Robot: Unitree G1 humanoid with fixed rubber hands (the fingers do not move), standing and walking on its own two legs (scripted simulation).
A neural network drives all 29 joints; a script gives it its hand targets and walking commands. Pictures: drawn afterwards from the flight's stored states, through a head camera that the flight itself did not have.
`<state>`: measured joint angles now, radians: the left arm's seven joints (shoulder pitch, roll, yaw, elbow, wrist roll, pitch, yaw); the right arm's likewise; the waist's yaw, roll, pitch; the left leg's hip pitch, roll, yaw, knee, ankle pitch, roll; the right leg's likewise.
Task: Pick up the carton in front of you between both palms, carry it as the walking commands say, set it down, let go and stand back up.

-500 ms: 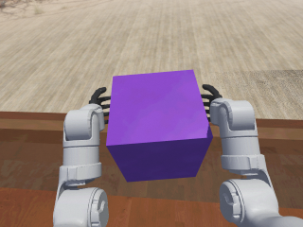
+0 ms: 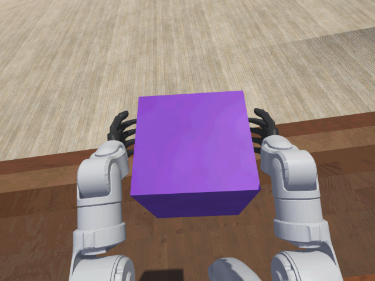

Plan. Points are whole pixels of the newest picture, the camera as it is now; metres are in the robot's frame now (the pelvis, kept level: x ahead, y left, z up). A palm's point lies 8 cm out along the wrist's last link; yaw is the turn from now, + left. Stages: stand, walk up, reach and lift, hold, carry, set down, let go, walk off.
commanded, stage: carry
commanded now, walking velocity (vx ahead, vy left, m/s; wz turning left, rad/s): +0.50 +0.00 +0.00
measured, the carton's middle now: (194, 162) +0.36 -0.03 +0.03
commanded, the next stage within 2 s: none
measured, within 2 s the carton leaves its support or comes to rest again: neither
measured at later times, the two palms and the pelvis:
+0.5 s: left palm (156, 118) +0.68 +0.08 -0.13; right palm (234, 102) +0.70 -0.21 -0.13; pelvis +0.36 -0.10 -0.18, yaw +0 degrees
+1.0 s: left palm (166, 84) +1.09 +0.06 -0.30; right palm (221, 77) +1.07 -0.24 -0.29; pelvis +0.74 -0.07 -0.37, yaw +1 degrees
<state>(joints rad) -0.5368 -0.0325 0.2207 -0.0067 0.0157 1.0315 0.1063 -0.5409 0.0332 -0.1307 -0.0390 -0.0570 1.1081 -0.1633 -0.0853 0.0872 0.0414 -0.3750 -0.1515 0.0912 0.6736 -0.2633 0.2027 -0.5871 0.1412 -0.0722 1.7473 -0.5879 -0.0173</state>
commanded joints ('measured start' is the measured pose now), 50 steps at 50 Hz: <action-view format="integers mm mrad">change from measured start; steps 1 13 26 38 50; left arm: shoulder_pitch -424 -711 -788 -574 -718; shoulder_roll -814 -978 -1203 -1025 -1058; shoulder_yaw -570 -666 -799 -772 -664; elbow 30 -39 -21 -28 -23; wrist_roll -253 -308 -522 -430 -341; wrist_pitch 64 52 -35 -24 9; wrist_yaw -200 -191 -252 -227 -197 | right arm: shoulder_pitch -747 -723 -693 -544 -833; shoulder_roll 962 1145 1082 867 1150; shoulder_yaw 746 631 569 621 665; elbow -77 91 4 -106 -8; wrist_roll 522 537 355 342 566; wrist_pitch -7 -60 -127 -74 -69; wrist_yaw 246 289 244 227 294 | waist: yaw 55 -40 151 -144 -1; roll -212 84 -230 29 -93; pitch -537 -361 -518 -440 -437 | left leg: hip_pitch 589 201 -408 509 188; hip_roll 416 131 164 234 192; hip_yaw -546 -228 -121 -128 -307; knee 74 439 677 -158 253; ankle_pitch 859 381 107 586 123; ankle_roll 141 -45 -158 17 -11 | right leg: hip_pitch -363 165 487 -23 -153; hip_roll -131 -120 -394 -103 -119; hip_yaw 188 -18 482 10 48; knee -411 -1337 -1024 169 -873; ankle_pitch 176 1017 875 323 913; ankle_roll -10 -54 -244 -9 -27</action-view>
